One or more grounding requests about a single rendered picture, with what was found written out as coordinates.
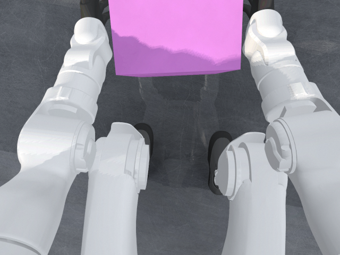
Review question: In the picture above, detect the robot right upper arm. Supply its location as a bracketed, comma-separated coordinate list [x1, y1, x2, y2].
[265, 110, 340, 255]

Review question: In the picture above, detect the left robot hand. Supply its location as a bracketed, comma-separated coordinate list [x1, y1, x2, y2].
[80, 0, 110, 26]

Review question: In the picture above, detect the right robot shin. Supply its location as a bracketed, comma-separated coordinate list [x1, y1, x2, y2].
[214, 132, 288, 192]

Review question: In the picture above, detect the right robot foot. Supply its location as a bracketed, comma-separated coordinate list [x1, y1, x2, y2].
[208, 131, 233, 195]

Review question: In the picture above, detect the robot left upper arm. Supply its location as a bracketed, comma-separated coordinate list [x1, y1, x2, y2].
[0, 114, 97, 255]

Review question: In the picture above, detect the carton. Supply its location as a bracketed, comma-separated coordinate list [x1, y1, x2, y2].
[108, 0, 243, 77]

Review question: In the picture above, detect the right robot forearm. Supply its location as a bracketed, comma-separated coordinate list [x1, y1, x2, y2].
[242, 9, 340, 123]

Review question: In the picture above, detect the left robot forearm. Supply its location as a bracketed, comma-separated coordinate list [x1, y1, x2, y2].
[17, 17, 113, 162]

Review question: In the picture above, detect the right robot hand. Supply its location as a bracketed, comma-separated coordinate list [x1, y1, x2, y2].
[243, 0, 274, 20]

